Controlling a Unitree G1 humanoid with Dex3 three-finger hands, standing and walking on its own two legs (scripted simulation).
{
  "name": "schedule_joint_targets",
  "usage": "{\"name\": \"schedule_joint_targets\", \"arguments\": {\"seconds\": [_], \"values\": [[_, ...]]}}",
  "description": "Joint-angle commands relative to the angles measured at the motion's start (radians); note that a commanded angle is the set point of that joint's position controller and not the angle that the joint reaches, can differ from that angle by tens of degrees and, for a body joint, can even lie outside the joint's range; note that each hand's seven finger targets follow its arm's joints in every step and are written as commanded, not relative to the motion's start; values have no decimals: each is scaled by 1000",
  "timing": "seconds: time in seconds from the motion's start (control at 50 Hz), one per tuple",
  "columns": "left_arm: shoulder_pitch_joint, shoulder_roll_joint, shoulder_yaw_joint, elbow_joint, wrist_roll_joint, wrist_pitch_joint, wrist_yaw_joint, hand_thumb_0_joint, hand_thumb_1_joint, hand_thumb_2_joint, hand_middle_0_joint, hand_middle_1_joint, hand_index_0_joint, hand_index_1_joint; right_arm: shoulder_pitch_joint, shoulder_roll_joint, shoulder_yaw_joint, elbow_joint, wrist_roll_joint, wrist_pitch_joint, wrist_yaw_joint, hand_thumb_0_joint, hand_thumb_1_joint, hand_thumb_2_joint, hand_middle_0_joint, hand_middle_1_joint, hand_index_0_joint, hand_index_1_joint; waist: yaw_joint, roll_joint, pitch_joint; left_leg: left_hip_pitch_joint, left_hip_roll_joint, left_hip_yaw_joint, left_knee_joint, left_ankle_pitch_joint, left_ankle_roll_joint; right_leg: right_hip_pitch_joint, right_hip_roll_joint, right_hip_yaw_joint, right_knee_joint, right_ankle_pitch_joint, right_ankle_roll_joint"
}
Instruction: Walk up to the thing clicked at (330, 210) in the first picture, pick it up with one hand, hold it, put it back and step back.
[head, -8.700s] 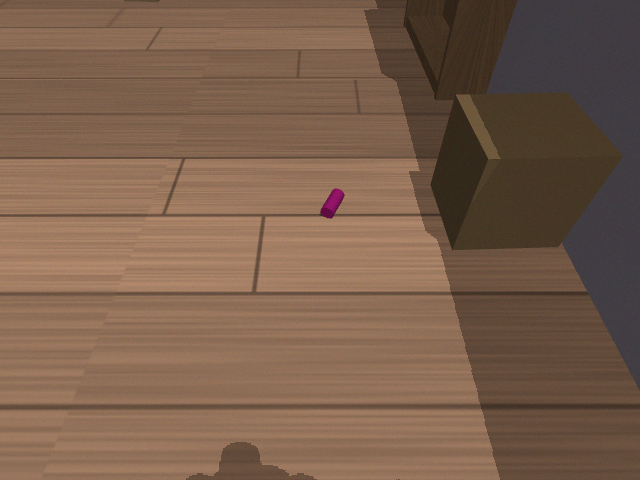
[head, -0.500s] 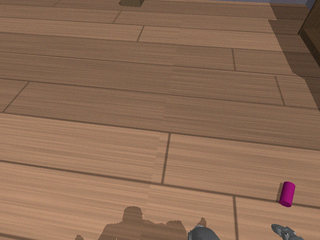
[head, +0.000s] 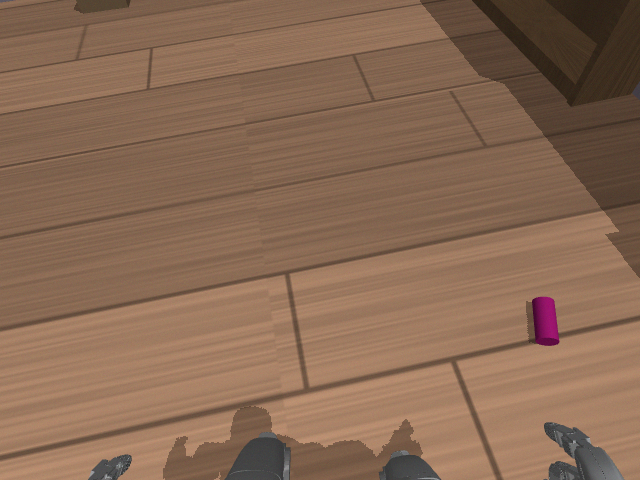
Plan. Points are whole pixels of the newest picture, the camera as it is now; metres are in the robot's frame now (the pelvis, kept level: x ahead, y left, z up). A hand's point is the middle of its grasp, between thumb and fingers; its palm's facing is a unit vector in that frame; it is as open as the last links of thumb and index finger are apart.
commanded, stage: walk up
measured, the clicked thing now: (545, 320) +0.60 -0.63 -0.72
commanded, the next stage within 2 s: none
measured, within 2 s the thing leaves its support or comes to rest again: neither
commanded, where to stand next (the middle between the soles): +0.05 -0.02 m, yaw -29 degrees
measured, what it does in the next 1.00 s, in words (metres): steps on the spot: left foot, then right foot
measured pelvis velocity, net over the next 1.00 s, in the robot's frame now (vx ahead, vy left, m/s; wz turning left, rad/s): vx -0.05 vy -0.01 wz -0.11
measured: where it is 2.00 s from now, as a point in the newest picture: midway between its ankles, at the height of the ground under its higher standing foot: outside the picture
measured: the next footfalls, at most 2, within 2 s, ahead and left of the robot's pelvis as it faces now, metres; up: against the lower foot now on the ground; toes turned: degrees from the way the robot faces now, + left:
left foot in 0.06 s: +0.11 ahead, +0.17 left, +0.00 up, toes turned -3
right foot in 0.46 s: -0.06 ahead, -0.12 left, +0.00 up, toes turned -17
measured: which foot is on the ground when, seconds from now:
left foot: up 0.00-0.04, down 0.06-0.48, up 0.50-0.78, down 0.80-1.00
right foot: down 0.00-0.08, up 0.10-0.44, down 0.46-0.80, up 0.82-1.00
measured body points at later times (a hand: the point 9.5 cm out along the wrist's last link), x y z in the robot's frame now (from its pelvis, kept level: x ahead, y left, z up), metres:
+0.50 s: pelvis -0.05 +0.02 -0.02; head -0.02 +0.00 +0.43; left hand +0.11 +0.32 -0.12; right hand -0.09 -0.36 -0.10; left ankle +0.07 +0.17 -0.71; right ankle -0.10 -0.11 -0.72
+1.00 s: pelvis -0.05 -0.01 +0.01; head +0.01 +0.01 +0.45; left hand +0.19 +0.23 -0.10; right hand -0.10 -0.33 -0.09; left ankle +0.04 +0.09 -0.71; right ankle -0.02 -0.15 -0.66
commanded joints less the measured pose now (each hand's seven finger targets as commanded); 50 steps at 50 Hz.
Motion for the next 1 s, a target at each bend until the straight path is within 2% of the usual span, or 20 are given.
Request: {"name": "schedule_joint_targets", "arguments": {"seconds": [0.0, 0.02, 0.06, 0.08, 0.18, 0.32, 0.38, 0.42, 0.44, 0.46, 0.5, 0.56, 0.66, 0.68, 0.74, 0.76, 0.78, 0.82, 0.9, 0.98], "values": [[-88, 278, 117, -141, 5, 34, 8, 0, 900, 900, -200, -300, -200, -300, 227, -157, -80, 10, -7, -26, -54, 0, -900, -900, 200, 300, 200, 300, -81, -253, -220, 340, -103, 116, -290, 237, 20, -133, -44, 52, 56, 452, -157], [-97, 221, 106, -163, -4, 42, 9, 0, 900, 900, -200, -300, -200, -300, 284, -185, -86, 26, -20, -35, -63, 0, -900, -900, 200, 300, 200, 300, -116, -139, -233, 390, -65, 57, -399, 302, 32, -180, 9, 59, 155, 269, -103], [18, 185, 98, -137, -9, 65, 17, 0, 900, 900, -200, -300, -200, -300, 183, -307, -109, -27, -34, -42, -72, 0, -900, -900, 200, 300, 200, 300, -38, 120, -230, 285, 421, -430, -550, 422, 174, -257, 94, 42, 500, -299, -33], [54, 244, 106, -116, -1, 77, 21, 0, 900, 900, -200, -300, -200, -300, 84, -381, -122, -43, -15, -43, -70, 0, -900, -900, 200, 300, 200, 300, -17, 147, -216, 224, 507, -509, -586, 375, 293, -241, 64, 58, 621, -321, -33], [53, 258, 154, -43, -9, 84, -47, 0, 900, 900, -200, -300, -200, -300, 35, -287, -99, -35, -31, -64, -86, 0, -900, -900, 200, 300, 200, 300, 9, 186, -160, 150, 238, -144, -528, 193, 178, -205, 16, 14, 656, -108, -26], [-29, 239, 156, -45, -3, 74, -88, 0, 900, 900, -200, -300, -200, -300, 179, -346, -112, -9, -45, -81, -79, 0, -900, -900, 200, 300, 200, 300, -62, 210, -287, 434, 300, -93, -467, 119, 229, -192, -43, -97, 269, -298, 5], [67, 241, 161, 19, -4, 56, -82, 0, 900, 900, -200, -300, -200, -300, 110, -361, -108, -27, -49, -73, -64, 0, -900, -900, 200, 300, 200, 300, -22, 220, -250, 284, 317, -43, -436, 97, 231, -18, -42, -164, 59, -292, -20], [197, 249, 183, 106, 1, 40, -73, 0, 900, 900, -200, -300, -200, -300, 57, -320, -89, -33, -47, -59, -54, 0, -900, -900, 200, 300, 200, 300, 55, 100, -218, 94, 227, 91, -275, -4, 149, 205, 23, -239, -186, -87, -44], [279, 301, 208, 136, 13, 36, -66, 0, 900, 900, -200, -300, -200, -300, 63, -247, -66, -32, -41, -50, -56, 0, -900, -900, 200, 300, 200, 300, 109, -85, -174, -79, 163, 164, -43, -136, 82, 295, -19, -97, -258, -160, -82], [255, 392, 220, 99, 28, 35, -58, 0, 900, 900, -200, -300, -200, -300, 72, -151, -32, -46, -30, -44, -63, 0, -900, -900, 200, 300, 200, 300, 105, -381, -90, -317, 13, 202, 155, -292, 14, 237, -222, 363, -409, -378, -168], [6, 438, 207, 8, 22, 42, -60, 0, 900, 900, -200, -300, -200, -300, -32, -299, -77, -32, -24, -54, -82, 0, -900, -900, 200, 300, 200, 300, 51, -280, 28, -179, 66, 51, 160, -174, 7, -105, -337, 549, -539, -657, -286], [-6, 307, 172, 35, 9, 19, -40, 0, 900, 900, -200, -300, -200, -300, 112, -254, -55, 84, -16, -67, -62, 0, -900, -900, 200, 300, 200, 300, -7, -224, -24, -138, 49, 62, 103, -33, 13, 53, -152, 214, -331, -224, -211], [72, 296, 151, 62, -4, -9, -24, 0, 900, 900, -200, -300, -200, -300, 90, -226, -34, 85, -39, -74, -44, 0, -900, -900, 200, 300, 200, 300, 22, -224, -94, -26, 6, 63, -56, -36, 21, 95, -174, 248, -264, -3, -228], [-179, 300, 165, -34, 14, -3, -43, 0, 900, 900, -200, -300, -200, -300, 202, -212, -38, 79, -9, -47, -34, 0, -900, -900, 200, 300, 200, 300, -40, -396, -158, -30, 27, 82, -34, -11, 14, 207, -298, 55, -270, 62, -238], [-209, 261, 142, -60, 0, 18, -42, 0, 900, 900, -200, -300, -200, -300, 287, -218, -54, 94, -18, -46, -32, 0, -900, -900, 200, 300, 200, 300, -79, -185, -202, 297, -28, 91, -349, 56, 19, 36, -261, -48, -42, 235, -183], [-142, 220, 126, -43, -6, 32, -41, 0, 900, 900, -200, -300, -200, -300, 262, -234, -68, 91, -25, -53, -36, 0, -900, -900, 200, 300, 200, 300, -63, -13, -186, 415, -60, -39, -517, 62, 50, -62, -165, -159, 212, 108, -92], [-89, 160, 110, -50, -16, 42, -39, 0, 900, 900, -200, -300, -200, -300, 222, -313, -85, 59, -44, -61, -43, 0, -900, -900, 200, 300, 200, 300, -15, 213, -150, 474, 113, -415, -607, 98, 106, -261, -28, -237, 423, -178, 0], [-115, 247, 123, -51, -11, 41, -32, 0, 900, 900, -200, -300, -200, -300, 274, -371, -93, 54, -39, -70, -47, 0, -900, -900, 200, 300, 200, 300, -13, 130, -120, 431, 262, -765, -696, 17, 272, -317, 3, -79, 465, -287, -20], [-150, 240, 126, -22, -13, 34, -38, 0, 900, 900, -200, -300, -200, -300, 180, -261, -61, 22, -29, -70, -59, 0, -900, -900, 200, 300, 200, 300, 18, 75, -109, 244, 118, -450, -647, 62, 170, -165, -48, -34, 362, -164, -46], [-202, 186, 124, -39, -16, 38, -38, 0, 900, 900, -200, -300, -200, -300, 228, -238, -67, 3, -43, -66, -55, 0, -900, -900, 200, 300, 200, 300, -12, 81, -182, 227, 64, -365, -555, 349, 163, -68, 3, -88, 233, -139, -39]]}}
